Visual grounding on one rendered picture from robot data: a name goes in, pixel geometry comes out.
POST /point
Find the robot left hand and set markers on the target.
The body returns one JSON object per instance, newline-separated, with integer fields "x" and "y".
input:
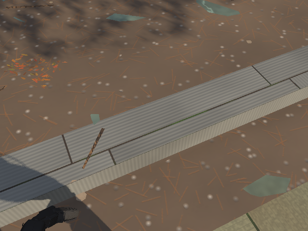
{"x": 49, "y": 217}

